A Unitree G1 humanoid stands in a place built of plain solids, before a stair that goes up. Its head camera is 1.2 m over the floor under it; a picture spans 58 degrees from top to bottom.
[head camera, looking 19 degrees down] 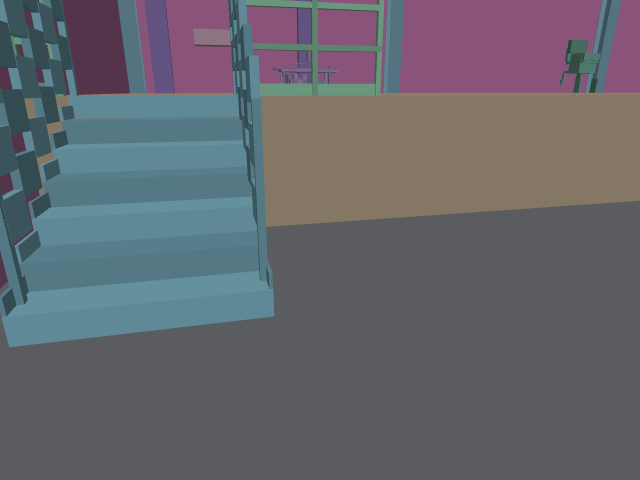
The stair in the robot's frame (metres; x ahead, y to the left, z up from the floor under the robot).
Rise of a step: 0.17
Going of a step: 0.28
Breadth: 1.32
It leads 14 degrees to the left of straight ahead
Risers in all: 7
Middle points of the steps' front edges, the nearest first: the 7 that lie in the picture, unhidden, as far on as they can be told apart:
2.01 0.90 0.17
2.28 0.96 0.33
2.56 1.03 0.50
2.84 1.10 0.66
3.11 1.16 0.83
3.39 1.23 0.99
3.66 1.30 1.16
